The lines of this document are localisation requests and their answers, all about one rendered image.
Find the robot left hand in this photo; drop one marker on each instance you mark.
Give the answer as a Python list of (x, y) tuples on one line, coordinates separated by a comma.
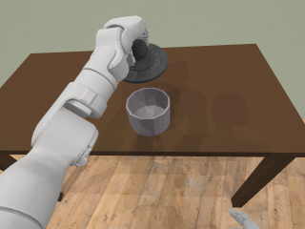
[(138, 28)]

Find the pot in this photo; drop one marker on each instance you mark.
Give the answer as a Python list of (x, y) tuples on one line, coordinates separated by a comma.
[(149, 111)]

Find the left robot upper arm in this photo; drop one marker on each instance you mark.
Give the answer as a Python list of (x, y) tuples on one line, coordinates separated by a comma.
[(30, 187)]

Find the robot right hand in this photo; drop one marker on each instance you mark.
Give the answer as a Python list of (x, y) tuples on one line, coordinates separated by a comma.
[(243, 219)]

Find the lid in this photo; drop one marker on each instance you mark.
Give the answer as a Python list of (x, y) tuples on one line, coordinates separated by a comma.
[(148, 68)]

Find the table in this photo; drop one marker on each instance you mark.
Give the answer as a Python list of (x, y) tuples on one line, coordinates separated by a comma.
[(225, 100)]

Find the knob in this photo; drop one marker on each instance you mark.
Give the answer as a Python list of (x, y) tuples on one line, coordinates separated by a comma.
[(139, 49)]

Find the robot left forearm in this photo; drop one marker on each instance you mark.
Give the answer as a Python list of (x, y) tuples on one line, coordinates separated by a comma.
[(89, 93)]

